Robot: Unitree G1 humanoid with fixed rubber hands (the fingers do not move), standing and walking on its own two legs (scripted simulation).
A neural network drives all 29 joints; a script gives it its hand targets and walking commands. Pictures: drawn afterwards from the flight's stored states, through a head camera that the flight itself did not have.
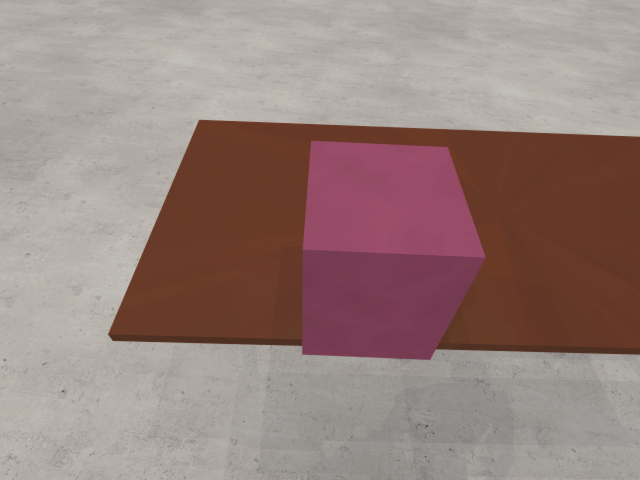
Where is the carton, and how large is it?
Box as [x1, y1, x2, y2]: [302, 141, 485, 359]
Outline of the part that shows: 311,141 303,240 302,354 429,359 485,257 447,147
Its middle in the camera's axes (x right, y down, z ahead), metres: +0.08 +0.03 +0.58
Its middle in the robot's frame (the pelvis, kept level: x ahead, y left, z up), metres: +0.43 -0.07 +0.03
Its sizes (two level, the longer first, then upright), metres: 0.210 0.200 0.250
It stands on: a table, 0.68 m high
